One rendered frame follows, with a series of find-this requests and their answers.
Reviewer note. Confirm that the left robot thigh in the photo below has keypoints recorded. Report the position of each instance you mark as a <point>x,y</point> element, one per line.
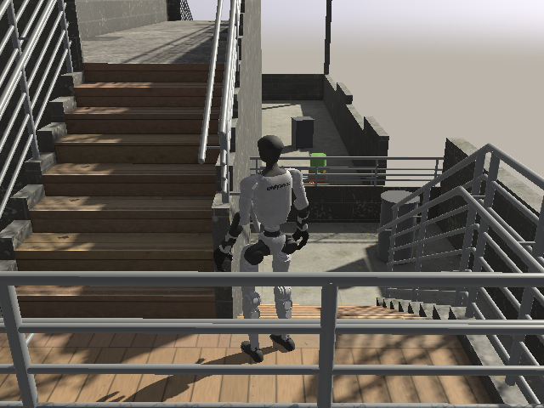
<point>251,256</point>

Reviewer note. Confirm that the right robot forearm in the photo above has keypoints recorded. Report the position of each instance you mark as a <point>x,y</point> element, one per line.
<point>302,218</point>

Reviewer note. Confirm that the right robot upper arm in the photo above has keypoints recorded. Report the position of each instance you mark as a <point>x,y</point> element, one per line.
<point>298,188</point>

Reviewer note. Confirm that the humanoid robot head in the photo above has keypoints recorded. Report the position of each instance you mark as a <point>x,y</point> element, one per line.
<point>270,148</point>

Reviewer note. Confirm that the left robot forearm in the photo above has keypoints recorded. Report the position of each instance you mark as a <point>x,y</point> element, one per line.
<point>232,234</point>

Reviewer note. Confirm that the robot left hand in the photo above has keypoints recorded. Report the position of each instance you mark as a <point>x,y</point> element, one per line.
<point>219,257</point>

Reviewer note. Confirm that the robot right hand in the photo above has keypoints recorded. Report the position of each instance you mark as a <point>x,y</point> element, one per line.
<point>296,236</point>

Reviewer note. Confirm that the left robot upper arm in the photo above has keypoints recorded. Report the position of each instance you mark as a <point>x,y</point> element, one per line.
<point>247,186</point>

